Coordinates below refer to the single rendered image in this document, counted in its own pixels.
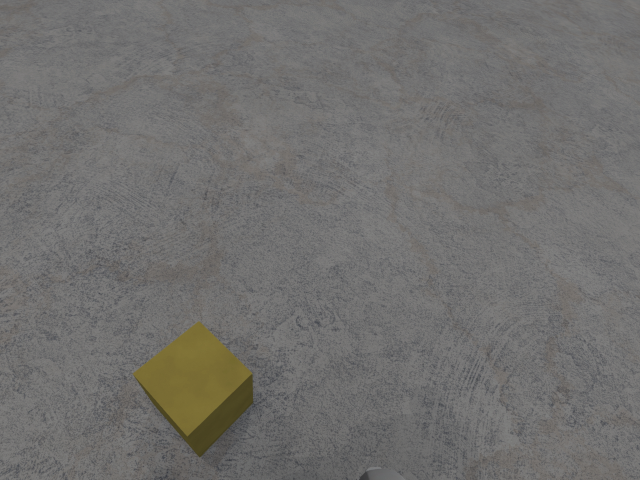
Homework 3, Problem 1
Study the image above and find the carton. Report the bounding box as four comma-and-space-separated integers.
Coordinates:
133, 321, 253, 457

